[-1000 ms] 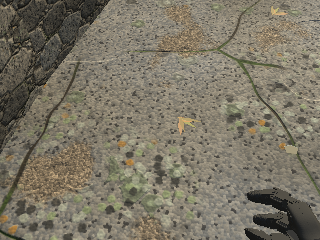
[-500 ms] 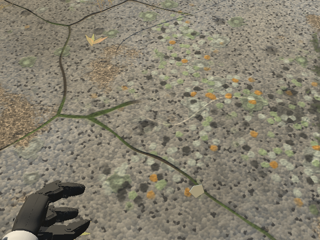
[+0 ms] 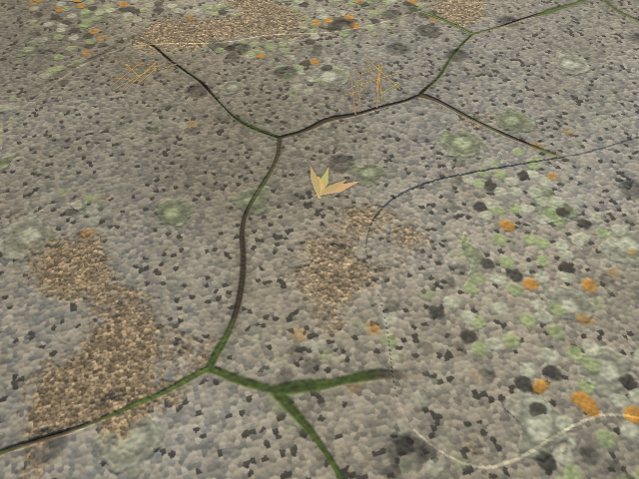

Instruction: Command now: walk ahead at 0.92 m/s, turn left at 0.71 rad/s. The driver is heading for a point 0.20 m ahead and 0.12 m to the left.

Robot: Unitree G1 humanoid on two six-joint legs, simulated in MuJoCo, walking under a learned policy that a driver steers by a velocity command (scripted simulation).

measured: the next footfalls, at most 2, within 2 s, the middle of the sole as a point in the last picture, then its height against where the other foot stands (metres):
right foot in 0.38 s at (355, 447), level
left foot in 0.76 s outside the picture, level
